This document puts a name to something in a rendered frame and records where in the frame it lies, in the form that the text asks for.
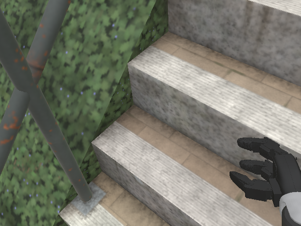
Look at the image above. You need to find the robot right forearm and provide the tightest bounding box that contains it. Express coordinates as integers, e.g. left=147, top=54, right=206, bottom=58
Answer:
left=279, top=191, right=301, bottom=226

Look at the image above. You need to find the right robot hand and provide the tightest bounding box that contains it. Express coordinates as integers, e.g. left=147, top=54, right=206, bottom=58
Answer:
left=230, top=137, right=301, bottom=207

